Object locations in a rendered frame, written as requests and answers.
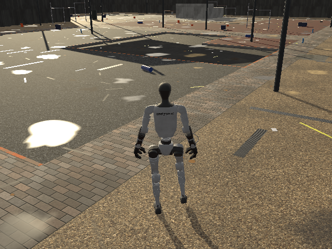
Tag robot left forearm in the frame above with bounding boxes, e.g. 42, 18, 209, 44
135, 126, 145, 148

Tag robot right forearm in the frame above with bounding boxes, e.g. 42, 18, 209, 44
185, 125, 196, 148

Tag robot left shin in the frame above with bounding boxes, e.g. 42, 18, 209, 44
151, 174, 160, 207

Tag left robot upper arm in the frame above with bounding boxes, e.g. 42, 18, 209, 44
140, 105, 154, 134

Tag right robot hand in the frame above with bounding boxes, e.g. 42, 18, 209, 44
185, 147, 198, 159

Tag robot right thigh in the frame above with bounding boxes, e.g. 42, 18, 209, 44
173, 144, 184, 171

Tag left robot hand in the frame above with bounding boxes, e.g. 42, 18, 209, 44
134, 147, 146, 159

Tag right robot upper arm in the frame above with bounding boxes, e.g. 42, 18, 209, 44
176, 104, 190, 133

